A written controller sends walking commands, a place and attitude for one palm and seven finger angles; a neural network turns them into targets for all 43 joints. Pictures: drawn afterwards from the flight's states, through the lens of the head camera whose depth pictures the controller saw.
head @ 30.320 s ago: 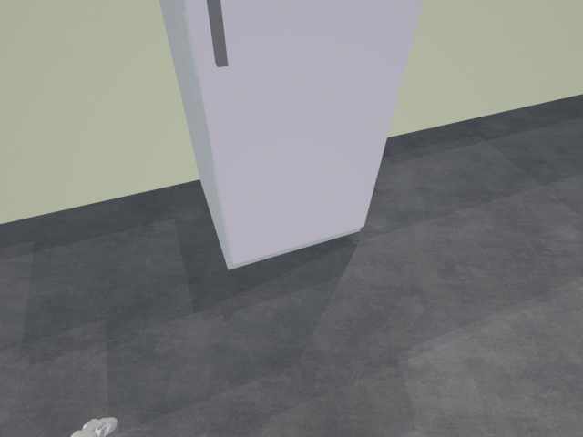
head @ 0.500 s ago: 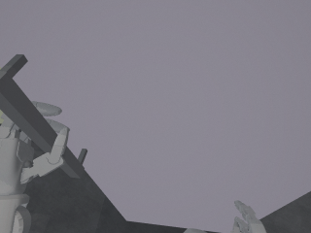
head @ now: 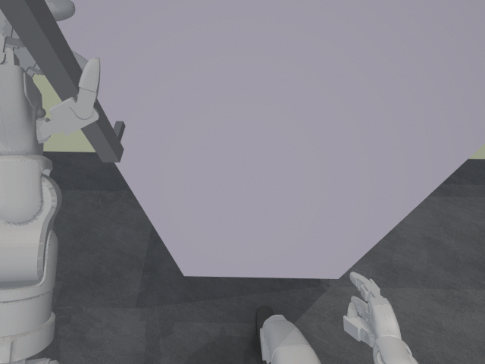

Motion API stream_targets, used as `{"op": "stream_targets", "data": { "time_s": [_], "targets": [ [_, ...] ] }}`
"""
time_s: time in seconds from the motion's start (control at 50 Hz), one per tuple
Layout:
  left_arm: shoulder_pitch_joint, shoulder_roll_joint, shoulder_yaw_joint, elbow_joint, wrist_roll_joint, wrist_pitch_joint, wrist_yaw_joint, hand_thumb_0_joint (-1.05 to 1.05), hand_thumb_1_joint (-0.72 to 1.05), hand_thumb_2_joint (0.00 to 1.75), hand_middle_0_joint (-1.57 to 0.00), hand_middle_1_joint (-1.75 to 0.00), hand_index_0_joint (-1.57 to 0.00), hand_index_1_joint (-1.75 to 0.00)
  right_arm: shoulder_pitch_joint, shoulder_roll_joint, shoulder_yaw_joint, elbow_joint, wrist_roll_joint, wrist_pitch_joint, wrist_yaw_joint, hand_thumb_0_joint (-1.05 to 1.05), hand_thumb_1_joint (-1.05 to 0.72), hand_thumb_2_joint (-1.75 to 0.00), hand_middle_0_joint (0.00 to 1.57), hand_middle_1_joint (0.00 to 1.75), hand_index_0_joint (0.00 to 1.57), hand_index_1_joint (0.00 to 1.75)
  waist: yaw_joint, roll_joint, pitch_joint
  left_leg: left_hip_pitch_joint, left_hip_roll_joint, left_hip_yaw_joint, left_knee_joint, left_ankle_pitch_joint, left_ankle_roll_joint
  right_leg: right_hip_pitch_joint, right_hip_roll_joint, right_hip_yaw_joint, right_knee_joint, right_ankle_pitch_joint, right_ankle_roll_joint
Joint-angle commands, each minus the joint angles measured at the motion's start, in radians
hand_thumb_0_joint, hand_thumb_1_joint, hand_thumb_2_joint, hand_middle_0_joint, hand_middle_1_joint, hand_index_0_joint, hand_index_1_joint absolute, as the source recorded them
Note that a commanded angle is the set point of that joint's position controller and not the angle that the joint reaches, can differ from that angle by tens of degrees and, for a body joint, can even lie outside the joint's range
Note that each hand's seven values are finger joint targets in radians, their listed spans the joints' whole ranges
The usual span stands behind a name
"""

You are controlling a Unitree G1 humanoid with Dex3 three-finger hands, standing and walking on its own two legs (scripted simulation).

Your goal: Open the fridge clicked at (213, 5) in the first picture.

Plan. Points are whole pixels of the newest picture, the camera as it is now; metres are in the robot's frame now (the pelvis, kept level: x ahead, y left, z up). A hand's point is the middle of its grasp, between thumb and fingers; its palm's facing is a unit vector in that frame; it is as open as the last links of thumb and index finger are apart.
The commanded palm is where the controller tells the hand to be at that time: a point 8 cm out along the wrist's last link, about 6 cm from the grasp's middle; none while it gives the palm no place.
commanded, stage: walk backward, drawing the door open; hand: left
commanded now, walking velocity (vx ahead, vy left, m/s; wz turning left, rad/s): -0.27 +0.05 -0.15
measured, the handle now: (73, 62) +0.40 +0.15 +0.27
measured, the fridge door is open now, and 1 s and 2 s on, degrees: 0 24 54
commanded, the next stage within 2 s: none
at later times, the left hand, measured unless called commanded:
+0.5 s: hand (70, 160) +0.28 +0.13 +0.26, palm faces +0.22 -0.95 -0.24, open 7.3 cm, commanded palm +0.24 +0.19 +0.24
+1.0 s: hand out of the picture +0.13 +0.09 +0.26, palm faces +0.24 -0.92 -0.30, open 8.3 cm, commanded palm +0.09 +0.14 +0.25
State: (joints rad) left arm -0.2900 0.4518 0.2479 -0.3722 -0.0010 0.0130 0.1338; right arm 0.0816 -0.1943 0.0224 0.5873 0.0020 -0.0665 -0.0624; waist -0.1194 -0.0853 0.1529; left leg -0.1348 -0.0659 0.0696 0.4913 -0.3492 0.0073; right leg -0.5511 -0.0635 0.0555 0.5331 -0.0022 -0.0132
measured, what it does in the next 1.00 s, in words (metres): walks backwards: right foot, then left foot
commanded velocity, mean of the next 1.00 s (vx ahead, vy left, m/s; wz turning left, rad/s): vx -0.20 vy -0.12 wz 0.25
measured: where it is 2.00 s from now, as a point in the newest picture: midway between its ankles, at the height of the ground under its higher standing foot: outside the picture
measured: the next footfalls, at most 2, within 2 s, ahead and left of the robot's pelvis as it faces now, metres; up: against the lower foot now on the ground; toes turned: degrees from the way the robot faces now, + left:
right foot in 0.14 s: +0.05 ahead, -0.07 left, +0.00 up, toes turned -4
left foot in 0.64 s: -0.12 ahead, +0.16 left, +0.00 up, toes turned +3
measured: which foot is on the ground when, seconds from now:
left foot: down 0.00-0.16, up 0.18-0.62, down 0.64-0.84, up 0.86-1.00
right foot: up 0.00-0.12, down 0.14-0.64, up 0.66-0.80, down 0.82-1.00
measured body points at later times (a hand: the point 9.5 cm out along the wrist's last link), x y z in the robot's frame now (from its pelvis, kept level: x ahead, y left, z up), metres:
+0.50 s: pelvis -0.08 +0.00 +0.03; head -0.01 -0.03 +0.48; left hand +0.26 +0.18 +0.27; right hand +0.07 -0.28 -0.06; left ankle -0.12 +0.20 -0.64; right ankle +0.01 -0.06 -0.72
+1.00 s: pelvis -0.17 -0.05 +0.02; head -0.12 -0.09 +0.47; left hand +0.11 +0.14 +0.27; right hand +0.03 -0.22 -0.09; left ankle -0.24 +0.11 -0.65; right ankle -0.08 -0.06 -0.72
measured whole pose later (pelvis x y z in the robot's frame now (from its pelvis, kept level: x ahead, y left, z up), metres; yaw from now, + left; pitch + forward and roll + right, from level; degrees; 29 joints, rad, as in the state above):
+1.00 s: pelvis -0.17 -0.05 +0.02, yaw +5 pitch -3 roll +7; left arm -0.14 0.25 0.08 -0.41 0.01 -0.01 0.11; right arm 0.11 -0.15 0.04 0.59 0.00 -0.02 -0.01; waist 0.00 -0.01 0.16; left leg -0.30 -0.07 -0.01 0.95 -0.47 0.01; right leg -0.30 -0.01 -0.07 0.42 -0.08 -0.14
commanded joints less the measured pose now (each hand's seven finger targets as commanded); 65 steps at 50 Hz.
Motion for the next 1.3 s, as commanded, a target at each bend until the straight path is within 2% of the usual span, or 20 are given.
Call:
{"op": "stream_targets", "data": {
  "time_s": [0.0,0.1,0.14,0.16,0.32,0.52,0.58,0.62,0.66,0.8,0.86,0.98,1.06,1.14,1.16,1.18,1.2,1.24,1.26,1.28],
  "targets": [
    [-0.277,0.084,0.106,-0.406,-0.074,-0.242,-0.022,0.00,0.90,0.90,-0.45,-1.40,-0.45,-1.40,-0.092,-0.125,-0.054,-0.176,-0.005,-0.023,0.015,0.00,-0.90,-0.90,0.20,0.30,0.20,0.30,0.119,0.403,-0.421,0.043,0.420,-0.218,-0.059,1.116,0.146,0.217,0.105,-0.045,0.445,-0.430,0.010],
    [-0.182,0.027,0.112,-0.308,-0.065,-0.224,-0.036,0.00,0.90,0.90,-0.45,-1.40,-0.45,-1.40,-0.040,-0.161,-0.074,-0.161,0.043,-0.010,0.036,0.00,-0.90,-0.90,0.20,0.30,0.20,0.30,0.152,0.063,-0.452,0.119,0.242,-0.100,0.390,0.949,0.026,0.516,0.048,-0.102,-0.261,0.109,-0.039],
    [-0.160,0.108,0.162,-0.276,-0.071,-0.242,-0.032,0.00,0.90,0.90,-0.45,-1.40,-0.45,-1.40,-0.049,-0.126,-0.059,-0.187,0.030,-0.038,0.029,0.00,-0.90,-0.90,0.20,0.30,0.20,0.30,0.150,-0.173,-0.493,-0.305,0.021,-0.078,0.788,-0.243,-0.017,0.737,-0.292,0.236,-0.105,0.979,-0.212],
    [-0.053,0.084,0.159,-0.149,-0.079,-0.222,-0.026,0.00,0.90,0.90,-0.45,-1.40,-0.45,-1.40,0.021,-0.121,-0.049,-0.167,0.018,-0.030,0.026,0.00,-0.90,-0.90,0.20,0.30,0.20,0.30,0.141,-0.094,-0.477,-0.366,0.038,-0.202,0.858,-0.264,-0.021,0.699,-0.386,0.281,-0.088,0.991,-0.215],
    [-0.046,0.186,0.270,-0.341,-0.064,-0.232,0.053,0.00,0.90,0.90,-0.45,-1.40,-0.45,-1.40,-0.051,-0.074,-0.017,-0.150,-0.021,-0.012,-0.024,0.00,-0.90,-0.90,0.20,0.30,0.20,0.30,0.125,-0.062,-0.477,-0.275,-0.003,-0.038,0.629,-0.128,-0.039,0.492,-0.219,0.126,-0.185,0.377,-0.107],
    [-0.097,0.043,0.108,-0.341,-0.049,-0.217,0.055,0.00,0.90,0.90,-0.45,-1.40,-0.45,-1.40,0.025,-0.087,-0.056,-0.159,-0.022,-0.035,-0.026,0.00,-0.90,-0.90,0.20,0.30,0.20,0.30,0.123,-0.139,-0.545,-0.145,0.000,0.013,0.065,-0.030,-0.011,0.609,-0.216,0.053,-0.118,0.317,-0.134],
    [-0.143,-0.022,0.006,-0.346,-0.063,-0.205,0.033,0.00,0.90,0.90,-0.45,-1.40,-0.45,-1.40,0.015,-0.107,-0.072,-0.189,-0.004,-0.004,-0.027,0.00,-0.90,-0.90,0.20,0.30,0.20,0.30,0.091,0.014,-0.543,0.066,0.096,-0.040,-0.207,0.332,-0.005,0.528,-0.100,-0.026,0.059,0.231,-0.056],
    [-0.158,-0.073,-0.064,-0.353,-0.060,-0.207,0.005,0.00,0.90,0.90,-0.45,-1.40,-0.45,-1.40,-0.019,-0.123,-0.080,-0.205,0.015,-0.002,0.006,0.00,-0.90,-0.90,0.20,0.30,0.20,0.30,0.133,0.237,-0.468,0.226,0.402,-0.275,-0.151,0.996,0.093,0.244,0.041,-0.106,0.258,-0.247,0.015],
    [-0.189,-0.102,-0.097,-0.405,-0.026,-0.211,-0.025,0.00,0.90,0.90,-0.45,-1.40,-0.45,-1.40,-0.029,-0.118,-0.076,-0.209,0.012,-0.015,0.044,0.00,-0.90,-0.90,0.20,0.30,0.20,0.30,0.129,0.251,-0.407,0.294,0.420,-0.214,-0.022,1.327,0.156,0.128,0.100,-0.113,0.347,-0.440,0.006],
    [-0.255,-0.127,-0.166,-0.293,-0.041,-0.186,-0.055,0.00,0.90,0.90,-0.45,-1.40,-0.45,-1.40,-0.040,-0.110,-0.052,-0.167,0.028,-0.017,0.041,0.00,-0.90,-0.90,0.20,0.30,0.20,0.30,0.131,0.090,-0.280,-0.050,0.268,-0.162,0.072,0.475,0.071,0.549,0.017,-0.053,-0.167,0.004,0.001],
    [-0.131,-0.088,-0.118,-0.259,-0.065,-0.171,-0.053,0.00,0.90,0.90,-0.45,-1.40,-0.45,-1.40,0.013,-0.096,-0.080,-0.178,0.029,-0.017,0.040,0.00,-0.90,-0.90,0.20,0.30,0.20,0.30,0.147,-0.323,-0.392,-0.090,0.000,-0.137,0.505,-0.239,0.007,0.448,-0.294,0.296,-0.284,0.210,-0.105],
    [-0.056,-0.077,-0.088,-0.330,-0.039,-0.179,-0.035,0.00,0.90,0.90,-0.45,-1.40,-0.45,-1.40,-0.053,-0.037,-0.020,-0.176,-0.010,0.014,0.031,0.00,-0.90,-0.90,0.20,0.30,0.20,0.30,0.131,-0.171,-0.433,-0.114,-0.015,-0.022,0.487,-0.119,0.003,0.461,-0.176,0.030,-0.329,-0.278,-0.079],
    [-0.031,-0.097,-0.122,-0.360,-0.035,-0.169,-0.033,0.00,0.90,0.90,-0.45,-1.40,-0.45,-1.40,-0.059,-0.043,-0.036,-0.185,-0.008,0.033,0.032,0.00,-0.90,-0.90,0.20,0.30,0.20,0.30,0.140,-0.156,-0.398,-0.134,0.012,0.034,0.385,-0.157,0.018,0.462,-0.195,0.028,-0.372,-0.352,-0.053],
    [-0.049,-0.093,-0.130,-0.388,-0.020,-0.163,-0.038,0.00,0.90,0.90,-0.45,-1.40,-0.45,-1.40,0.054,-0.050,-0.051,-0.178,0.008,0.016,0.038,0.00,-0.90,-0.90,0.20,0.30,0.20,0.30,0.097,-0.152,-0.413,0.035,-0.020,0.191,0.016,-0.165,0.022,0.457,-0.047,-0.170,-0.404,-0.237,0.174],
    [-0.072,-0.096,-0.159,-0.420,-0.038,-0.162,-0.049,0.00,0.90,0.90,-0.45,-1.40,-0.45,-1.40,0.056,-0.059,-0.051,-0.177,0.020,0.013,0.041,0.00,-0.90,-0.90,0.20,0.30,0.20,0.30,0.056,-0.051,-0.393,0.088,0.029,0.183,-0.256,-0.050,0.031,0.452,0.017,-0.240,-0.258,-0.161,0.221],
    [-0.087,-0.108,-0.180,-0.385,-0.056,-0.174,-0.062,0.00,0.90,0.90,-0.45,-1.40,-0.45,-1.40,0.061,-0.067,-0.050,-0.199,0.017,-0.009,0.041,0.00,-0.90,-0.90,0.20,0.30,0.20,0.30,0.029,0.260,-0.333,0.012,0.234,0.018,-0.542,0.132,0.089,0.493,0.100,-0.248,0.210,-0.150,0.202],
    [-0.130,-0.106,-0.164,-0.360,-0.045,-0.191,-0.060,0.00,0.90,0.90,-0.45,-1.40,-0.45,-1.40,-0.015,-0.076,-0.074,-0.251,-0.017,-0.027,0.055,0.00,-0.90,-0.90,0.20,0.30,0.20,0.30,0.055,0.501,-0.248,-0.135,0.569,-0.386,-0.377,0.275,0.196,0.290,0.071,-0.012,0.720,-0.426,0.100],
    [-0.114,-0.081,-0.089,-0.344,-0.003,-0.186,-0.059,0.00,0.90,0.90,-0.45,-1.40,-0.45,-1.40,-0.044,-0.136,-0.117,-0.225,0.013,0.000,0.072,0.00,-0.90,-0.90,0.20,0.30,0.20,0.30,0.153,0.191,-0.256,0.075,0.605,-0.286,-0.159,0.654,0.208,0.004,0.080,0.089,0.776,-0.564,0.017],
    [-0.154,-0.104,-0.120,-0.370,-0.011,-0.189,-0.067,0.00,0.90,0.90,-0.45,-1.40,-0.45,-1.40,-0.002,-0.140,-0.140,-0.236,0.016,0.008,0.079,0.00,-0.90,-0.90,0.20,0.30,0.20,0.30,0.109,0.105,-0.297,0.212,0.536,-0.273,-0.050,0.752,0.175,-0.049,0.103,0.066,0.652,-0.561,0.029],
    [-0.234,-0.107,-0.139,-0.415,-0.036,-0.205,-0.076,0.00,0.90,0.90,-0.45,-1.40,-0.45,-1.40,-0.084,-0.100,-0.098,-0.226,0.012,-0.009,0.066,0.00,-0.90,-0.90,0.20,0.30,0.20,0.30,0.127,0.243,-0.164,0.050,0.539,-0.368,-0.032,0.751,0.189,-0.006,0.001,0.117,0.428,-0.597,0.028]
  ]
}}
